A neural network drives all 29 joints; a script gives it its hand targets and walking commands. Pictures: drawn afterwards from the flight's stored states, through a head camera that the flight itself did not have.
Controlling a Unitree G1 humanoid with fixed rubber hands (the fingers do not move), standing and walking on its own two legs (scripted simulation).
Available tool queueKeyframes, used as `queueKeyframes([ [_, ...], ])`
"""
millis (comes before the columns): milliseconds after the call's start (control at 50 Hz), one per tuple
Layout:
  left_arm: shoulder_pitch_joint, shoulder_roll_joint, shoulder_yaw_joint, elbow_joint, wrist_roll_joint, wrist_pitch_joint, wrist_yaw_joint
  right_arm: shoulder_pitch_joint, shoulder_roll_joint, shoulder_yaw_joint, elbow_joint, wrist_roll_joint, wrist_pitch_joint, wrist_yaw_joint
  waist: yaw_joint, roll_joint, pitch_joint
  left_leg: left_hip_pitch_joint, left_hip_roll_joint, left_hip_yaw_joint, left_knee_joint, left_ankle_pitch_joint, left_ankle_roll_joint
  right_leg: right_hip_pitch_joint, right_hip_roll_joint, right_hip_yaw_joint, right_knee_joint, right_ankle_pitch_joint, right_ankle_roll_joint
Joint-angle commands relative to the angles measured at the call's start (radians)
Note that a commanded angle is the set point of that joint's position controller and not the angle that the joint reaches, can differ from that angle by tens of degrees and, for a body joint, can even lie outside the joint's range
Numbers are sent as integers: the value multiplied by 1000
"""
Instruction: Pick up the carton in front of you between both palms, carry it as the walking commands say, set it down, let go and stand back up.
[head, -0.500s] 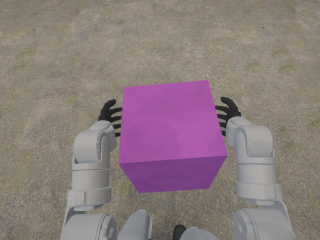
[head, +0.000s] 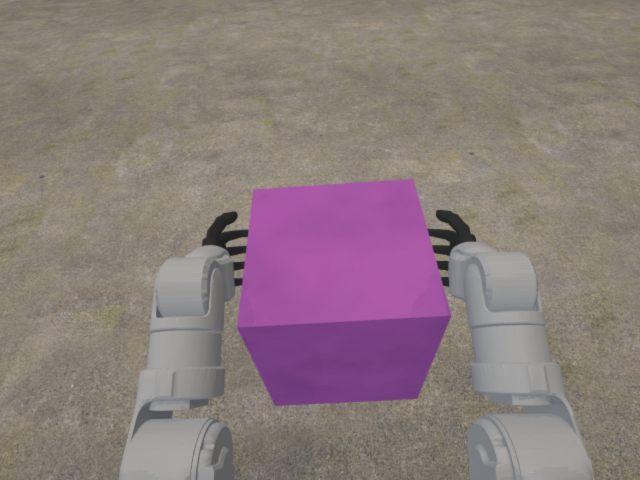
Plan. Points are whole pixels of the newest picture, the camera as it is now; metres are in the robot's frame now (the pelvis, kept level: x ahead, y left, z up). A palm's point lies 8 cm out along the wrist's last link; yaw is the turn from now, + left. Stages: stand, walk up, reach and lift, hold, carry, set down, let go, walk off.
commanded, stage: carry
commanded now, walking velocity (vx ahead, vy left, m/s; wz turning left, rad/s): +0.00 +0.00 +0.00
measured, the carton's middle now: (339, 299) +0.35 -0.01 +0.03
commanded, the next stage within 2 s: none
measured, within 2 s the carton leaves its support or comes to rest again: neither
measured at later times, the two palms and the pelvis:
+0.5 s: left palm (199, 292) +0.30 +0.15 +0.13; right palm (465, 285) +0.30 -0.15 +0.13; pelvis -0.04 +0.00 +0.00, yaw +0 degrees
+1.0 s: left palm (196, 304) +0.28 +0.15 +0.13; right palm (469, 296) +0.28 -0.15 +0.13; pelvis -0.06 +0.00 +0.00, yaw +0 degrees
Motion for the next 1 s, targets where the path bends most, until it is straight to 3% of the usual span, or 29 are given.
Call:
queueKeyframes([
  [0,-655,-1036,-606,-51,-408,-5,-245,-694,1073,603,-64,420,-24,271,19,11,-360,215,166,-119,4,663,51,127,-143,77,-17,575,0],
  [80,-698,-1067,-580,-19,-423,3,-246,-706,1087,550,-29,405,-16,268,17,10,-363,213,156,-111,14,507,45,112,-161,98,-23,570,-14],
  [200,-802,-1115,-586,-60,-467,15,-244,-807,1108,542,-85,421,-3,257,17,16,-320,205,154,-131,-50,300,41,65,-142,105,-89,297,-27],
  [360,-782,-1112,-556,-24,-453,33,-247,-789,1103,519,-48,402,19,256,15,14,-321,211,156,-131,-76,288,38,66,-141,98,-103,267,-23],
  [580,-805,-1108,-531,-9,-437,40,-246,-829,1124,509,-25,417,26,264,11,6,-286,185,151,-138,-116,155,27,37,-152,107,-137,162,-21],
  [980,-820,-1114,-532,-16,-441,52,-245,-837,1124,498,-32,415,37,264,11,10,-305,191,153,-139,-115,181,29,33,-150,106,-123,180,-19],
])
